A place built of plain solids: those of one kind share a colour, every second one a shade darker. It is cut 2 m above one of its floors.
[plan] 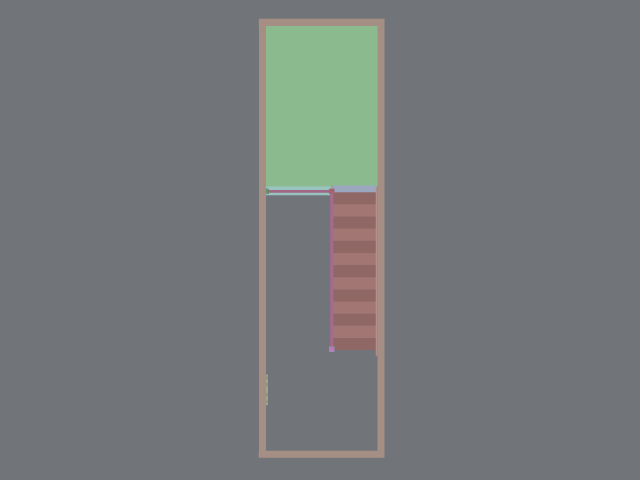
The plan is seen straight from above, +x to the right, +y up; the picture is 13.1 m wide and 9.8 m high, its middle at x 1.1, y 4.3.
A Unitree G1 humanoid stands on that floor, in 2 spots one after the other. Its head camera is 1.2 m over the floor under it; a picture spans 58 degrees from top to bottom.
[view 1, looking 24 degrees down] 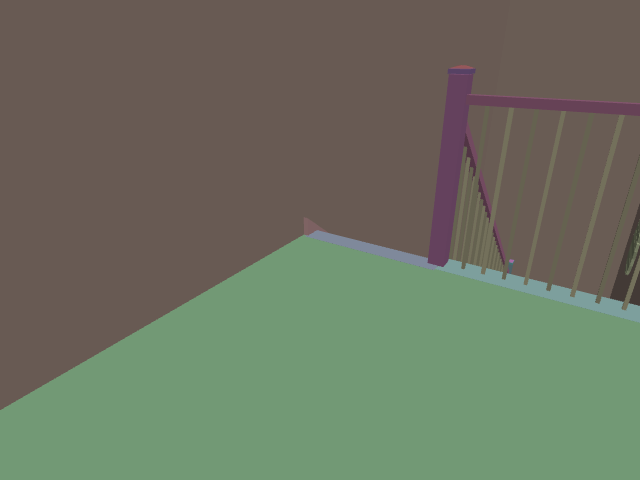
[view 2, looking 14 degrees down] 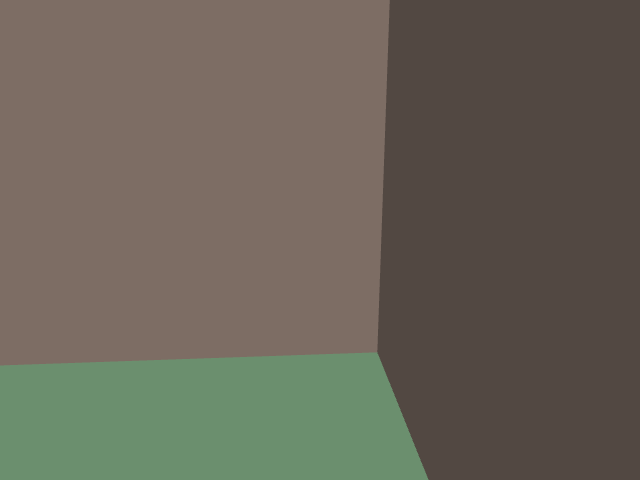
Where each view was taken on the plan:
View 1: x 0.66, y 7.67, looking -57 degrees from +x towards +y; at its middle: landing_nose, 2.95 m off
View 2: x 1.80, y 6.49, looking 86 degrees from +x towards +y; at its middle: wall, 2.25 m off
